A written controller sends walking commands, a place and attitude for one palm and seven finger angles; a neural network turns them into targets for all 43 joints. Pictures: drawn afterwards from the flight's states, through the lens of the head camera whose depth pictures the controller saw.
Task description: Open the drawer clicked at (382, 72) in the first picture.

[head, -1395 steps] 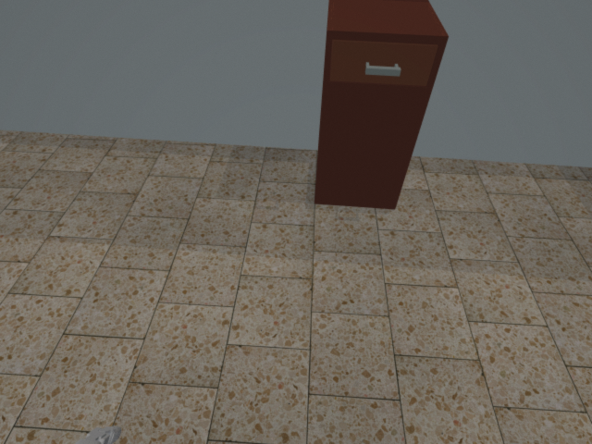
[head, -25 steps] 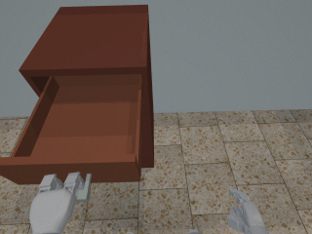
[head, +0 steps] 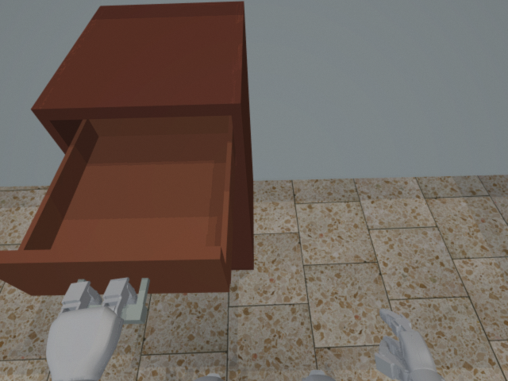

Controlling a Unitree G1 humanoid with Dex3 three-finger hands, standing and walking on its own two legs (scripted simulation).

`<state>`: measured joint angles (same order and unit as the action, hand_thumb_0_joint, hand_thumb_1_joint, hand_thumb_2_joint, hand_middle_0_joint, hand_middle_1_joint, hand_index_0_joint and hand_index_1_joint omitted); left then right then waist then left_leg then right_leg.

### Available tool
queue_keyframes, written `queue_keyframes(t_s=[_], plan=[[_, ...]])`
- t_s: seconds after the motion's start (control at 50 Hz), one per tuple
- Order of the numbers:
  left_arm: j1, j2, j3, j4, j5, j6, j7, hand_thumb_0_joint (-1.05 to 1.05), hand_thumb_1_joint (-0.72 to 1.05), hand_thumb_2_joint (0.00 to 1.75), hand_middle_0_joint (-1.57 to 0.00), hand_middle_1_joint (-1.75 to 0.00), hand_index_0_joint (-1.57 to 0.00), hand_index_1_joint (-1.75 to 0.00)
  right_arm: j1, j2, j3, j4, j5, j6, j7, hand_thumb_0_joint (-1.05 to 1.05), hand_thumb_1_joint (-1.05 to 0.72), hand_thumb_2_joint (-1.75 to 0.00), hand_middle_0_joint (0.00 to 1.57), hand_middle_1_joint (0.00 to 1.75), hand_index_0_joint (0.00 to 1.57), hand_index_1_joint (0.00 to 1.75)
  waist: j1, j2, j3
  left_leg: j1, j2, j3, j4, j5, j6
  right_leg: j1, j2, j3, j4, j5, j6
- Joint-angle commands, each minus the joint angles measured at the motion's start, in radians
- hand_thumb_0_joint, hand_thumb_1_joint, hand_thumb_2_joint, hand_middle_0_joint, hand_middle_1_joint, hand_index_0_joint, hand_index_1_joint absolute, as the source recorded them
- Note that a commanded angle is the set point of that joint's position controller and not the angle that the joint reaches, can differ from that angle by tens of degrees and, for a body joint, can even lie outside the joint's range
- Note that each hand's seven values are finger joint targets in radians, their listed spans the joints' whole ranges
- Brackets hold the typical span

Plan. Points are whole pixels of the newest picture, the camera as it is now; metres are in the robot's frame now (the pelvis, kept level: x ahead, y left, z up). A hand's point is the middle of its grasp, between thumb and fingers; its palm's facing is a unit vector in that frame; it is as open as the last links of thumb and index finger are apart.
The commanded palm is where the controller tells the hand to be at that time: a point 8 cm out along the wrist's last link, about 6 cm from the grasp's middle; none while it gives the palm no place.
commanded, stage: open the thumb to release the handle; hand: left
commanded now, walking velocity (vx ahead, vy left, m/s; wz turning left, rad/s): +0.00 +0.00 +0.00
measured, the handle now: (108, 300) +0.23 +0.25 +0.00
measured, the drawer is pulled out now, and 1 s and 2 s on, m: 0.30 0.30 0.30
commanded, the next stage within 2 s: lift the hand off the handle in 0.44 s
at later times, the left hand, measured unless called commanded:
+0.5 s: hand (107, 338) +0.18 +0.24 -0.02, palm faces -0.02 -0.05 -1.00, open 12.9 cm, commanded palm +0.16 +0.25 +0.03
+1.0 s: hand (106, 334) +0.19 +0.24 -0.01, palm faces +0.00 -0.06 -1.00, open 13.6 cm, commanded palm +0.17 +0.24 +0.05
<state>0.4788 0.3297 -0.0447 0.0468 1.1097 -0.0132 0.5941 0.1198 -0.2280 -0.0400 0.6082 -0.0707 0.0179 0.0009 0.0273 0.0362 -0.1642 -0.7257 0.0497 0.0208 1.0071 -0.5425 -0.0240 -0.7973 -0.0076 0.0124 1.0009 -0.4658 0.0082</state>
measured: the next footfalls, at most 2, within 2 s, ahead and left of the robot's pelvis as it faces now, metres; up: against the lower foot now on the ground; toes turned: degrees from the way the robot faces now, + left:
none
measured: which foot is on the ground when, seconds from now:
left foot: down 0.00-1.00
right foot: down 0.00-1.00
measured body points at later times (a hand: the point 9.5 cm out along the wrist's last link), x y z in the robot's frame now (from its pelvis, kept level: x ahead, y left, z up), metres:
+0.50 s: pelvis -0.02 -0.01 +0.01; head +0.02 -0.03 +0.45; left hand +0.18 +0.24 +0.03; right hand +0.18 -0.24 -0.10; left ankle -0.03 +0.13 -0.67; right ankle +0.01 -0.13 -0.67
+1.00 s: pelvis -0.03 +0.00 +0.01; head +0.01 -0.03 +0.46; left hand +0.18 +0.24 +0.04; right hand +0.16 -0.23 -0.11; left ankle -0.03 +0.13 -0.67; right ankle +0.01 -0.13 -0.67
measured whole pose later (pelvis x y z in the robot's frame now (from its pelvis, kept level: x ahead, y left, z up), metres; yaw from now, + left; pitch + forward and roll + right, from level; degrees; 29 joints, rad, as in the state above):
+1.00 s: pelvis -0.03 +0.00 +0.01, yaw +2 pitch +11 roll +0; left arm 0.24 0.32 -0.09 0.21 1.08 0.03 0.52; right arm 0.12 -0.21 -0.02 0.67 -0.04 -0.01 -0.08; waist 0.05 0.05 -0.12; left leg -0.69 0.03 0.00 0.95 -0.46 -0.03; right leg -0.75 -0.02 -0.01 0.95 -0.40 0.00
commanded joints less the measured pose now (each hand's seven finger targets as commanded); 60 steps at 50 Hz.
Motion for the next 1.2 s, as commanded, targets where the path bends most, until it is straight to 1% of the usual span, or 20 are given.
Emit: queue_keyframes(t_s=[0.0,0.06,0.1,0.18,0.32,0.34,0.38,0.4,0.5,0.52,0.58,0.64,0.68,0.82,0.9,0.94,0.98,1.0,1.04,1.18], plan=[[-0.1,0.155,0.153,-0.11,0.0,0.03,0.056,0.0,0.62,0.78,-0.38,-1.32,-0.38,-1.32,-0.096,-0.11,-0.038,-0.123,0.001,-0.051,-0.03,0.0,-0.9,-0.9,0.2,0.3,0.2,0.3,0.017,-0.025,-0.187,0.118,-0.073,-0.006,-0.107,0.344,0.03,0.128,0.042,-0.021,-0.122,0.333,-0.048],[-0.131,0.14,0.127,-0.092,-0.008,0.061,0.046,0.0,0.41,0.69,-0.36,-1.3,-0.36,-1.3,-0.086,-0.108,-0.043,-0.118,0.013,-0.048,-0.041,0.0,-0.9,-0.9,0.2,0.3,0.2,0.3,0.013,-0.04,-0.207,0.129,-0.075,-0.002,-0.123,0.323,0.033,0.17,0.038,-0.036,-0.147,0.329,-0.043],[-0.193,0.171,0.134,-0.091,-0.002,0.076,0.039,0.0,0.27,0.63,-0.35,-1.28,-0.35,-1.28,-0.101,-0.11,-0.033,-0.11,0.01,-0.043,-0.052,0.0,-0.9,-0.9,0.2,0.3,0.2,0.3,0.02,-0.036,-0.221,0.134,-0.079,0.001,-0.132,0.315,0.032,0.178,0.036,-0.024,-0.153,0.314,-0.041],[-0.189,0.159,0.114,-0.054,-0.014,0.098,0.002,0.0,-0.01,0.51,-0.33,-1.25,-0.33,-1.25,-0.102,-0.105,-0.028,-0.111,0.023,-0.039,-0.067,0.0,-0.9,-0.9,0.2,0.3,0.2,0.3,0.02,-0.066,-0.194,0.131,-0.08,0.003,-0.158,0.298,0.037,0.223,0.036,-0.029,-0.189,0.31,-0.038],[-0.234,0.174,0.116,-0.024,-0.018,0.057,-0.039,0.0,-0.5,0.3,-0.3,-1.2,-0.3,-1.2,-0.103,-0.095,-0.019,-0.107,0.024,-0.044,-0.081,0.0,-0.9,-0.9,0.2,0.3,0.2,0.3,0.026,-0.061,-0.144,0.108,-0.086,0.01,-0.172,0.244,0.041,0.228,0.026,-0.013,-0.222,0.243,-0.033],[-0.233,0.163,0.108,-0.009,-0.015,0.047,-0.04,0.0,-0.5,0.3,-0.3,-1.2,-0.3,-1.2,-0.111,-0.093,-0.015,-0.106,0.022,-0.048,-0.082,0.0,-0.9,-0.9,0.2,0.3,0.2,0.3,0.027,-0.065,-0.117,0.093,-0.089,0.01,-0.171,0.227,0.04,0.213,0.025,-0.011,-0.226,0.224,-0.031],[-0.27,0.186,0.13,-0.002,-0.014,0.029,-0.044,0.0,-0.5,0.3,-0.3,-1.2,-0.3,-1.2,-0.098,-0.096,-0.021,-0.098,0.022,-0.05,-0.082,0.0,-0.9,-0.9,0.2,0.3,0.2,0.3,0.025,-0.049,-0.125,0.093,-0.085,0.01,-0.173,0.216,0.04,0.209,0.024,-0.009,-0.228,0.194,-0.034],[-0.265,0.191,0.134,0.0,-0.01,0.02,-0.04,0.0,-0.5,0.3,-0.3,-1.2,-0.3,-1.2,-0.103,-0.095,-0.018,-0.103,0.021,-0.054,-0.083,0.0,-0.9,-0.9,0.2,0.3,0.2,0.3,0.035,-0.04,-0.119,0.084,-0.089,0.011,-0.172,0.205,0.039,0.2,0.024,-0.008,-0.225,0.177,-0.033],[-0.272,0.205,0.162,0.006,-0.012,-0.008,-0.024,0.0,-0.5,0.3,-0.3,-1.2,-0.3,-1.2,-0.095,-0.096,-0.029,-0.094,0.021,-0.065,-0.082,0.0,-0.9,-0.9,0.2,0.3,0.2,0.3,0.037,-0.059,-0.162,0.067,-0.09,0.012,-0.152,0.212,0.04,0.204,0.02,0.001,-0.209,0.191,-0.032],[-0.18,0.132,0.106,-0.033,-0.023,-0.005,-0.023,0.0,-0.5,0.3,-0.3,-1.2,-0.3,-1.2,-0.09,-0.088,-0.034,-0.114,0.021,-0.071,-0.072,0.0,-0.9,-0.9,0.2,0.3,0.2,0.3,0.046,-0.029,-0.18,0.09,-0.09,0.013,-0.162,0.223,0.037,0.221,0.021,-0.004,-0.213,0.204,-0.036],[-0.237,0.18,0.144,-0.033,-0.018,0.003,-0.007,0.0,-0.5,0.3,-0.3,-1.2,-0.3,-1.2,-0.094,-0.099,-0.033,-0.1,0.024,-0.071,-0.073,0.0,-0.9,-0.9,0.2,0.3,0.2,0.3,0.031,-0.035,-0.168,0.077,-0.089,0.008,-0.156,0.223,0.036,0.195,0.027,-0.014,-0.202,0.199,-0.038],[-0.293,0.159,0.116,-0.016,-0.002,0.008,0.005,0.0,-0.5,0.3,-0.3,-1.2,-0.3,-1.2,-0.091,-0.1,-0.034,-0.091,0.021,-0.076,-0.072,0.0,-0.9,-0.9,0.2,0.3,0.2,0.3,0.019,-0.051,-0.161,0.071,-0.086,0.006,-0.149,0.208,0.038,0.162,0.026,-0.02,-0.197,0.176,-0.035],[-0.324,0.18,0.132,-0.006,-0.006,0.016,0.007,0.0,-0.5,0.3,-0.3,-1.2,-0.3,-1.2,-0.088,-0.104,-0.036,-0.087,0.023,-0.074,-0.075,0.0,-0.9,-0.9,0.2,0.3,0.2,0.3,0.015,-0.058,-0.169,0.074,-0.085,0.006,-0.149,0.204,0.041,0.166,0.027,-0.019,-0.201,0.169,-0.036],[-0.393,0.157,0.086,0.013,-0.008,0.047,0.004,0.0,-0.5,0.3,-0.3,-1.2,-0.3,-1.2,-0.08,-0.104,-0.033,-0.076,0.028,-0.075,-0.083,0.0,-0.9,-0.9,0.2,0.3,0.2,0.3,0.011,-0.036,-0.183,0.106,-0.085,0.003,-0.167,0.199,0.04,0.158,0.029,-0.038,-0.202,0.15,-0.036],[-0.419,0.213,0.116,-0.076,-0.021,0.058,-0.004,0.0,-0.5,0.3,-0.3,-1.2,-0.3,-1.2,-0.093,-0.105,-0.025,-0.092,0.028,-0.072,-0.094,0.0,-0.9,-0.9,0.2,0.3,0.2,0.3,0.023,-0.019,-0.224,0.161,-0.087,0.004,-0.196,0.223,0.041,0.213,0.03,-0.038,-0.223,0.163,-0.035],[-0.403,0.194,0.101,-0.101,-0.035,0.062,-0.013,0.0,-0.5,0.3,-0.3,-1.2,-0.3,-1.2,-0.099,-0.1,-0.021,-0.097,0.032,-0.072,-0.094,0.0,-0.9,-0.9,0.2,0.3,0.2,0.3,0.021,-0.024,-0.204,0.178,-0.087,0.004,-0.211,0.231,0.042,0.229,0.029,-0.041,-0.242,0.171,-0.034],[-0.399,0.217,0.124,-0.13,-0.043,0.062,-0.023,0.0,-0.5,0.3,-0.3,-1.2,-0.3,-1.2,-0.103,-0.101,-0.019,-0.104,0.033,-0.069,-0.097,0.0,-0.9,-0.9,0.2,0.3,0.2,0.3,0.026,-0.015,-0.195,0.196,-0.086,0.002,-0.23,0.246,0.039,0.248,0.031,-0.044,-0.253,0.176,-0.036],[-0.403,0.187,0.088,-0.14,-0.044,0.06,-0.028,0.0,-0.5,0.3,-0.3,-1.2,-0.3,-1.2,-0.109,-0.097,-0.013,-0.107,0.032,-0.072,-0.096,0.0,-0.9,-0.9,0.2,0.3,0.2,0.3,0.02,-0.008,-0.172,0.203,-0.086,0.003,-0.239,0.234,0.039,0.236,0.029,-0.047,-0.262,0.159,-0.033],[-0.398,0.186,0.089,-0.136,-0.049,0.058,-0.04,0.0,-0.5,0.3,-0.3,-1.2,-0.3,-1.2,-0.107,-0.096,-0.013,-0.106,0.034,-0.074,-0.095,0.0,-0.9,-0.9,0.2,0.3,0.2,0.3,0.022,-0.015,-0.145,0.212,-0.084,0.001,-0.256,0.234,0.039,0.247,0.031,-0.05,-0.276,0.155,-0.034],[-0.421,0.178,0.065,-0.207,-0.058,0.069,-0.085,0.0,-0.5,0.3,-0.3,-1.2,-0.3,-1.2,-0.123,-0.098,-0.013,-0.123,0.039,-0.069,-0.084,0.0,-0.9,-0.9,0.2,0.3,0.2,0.3,0.03,0.017,-0.129,0.292,-0.082,-0.001,-0.322,0.278,0.034,0.311,0.035,-0.051,-0.326,0.179,-0.039]])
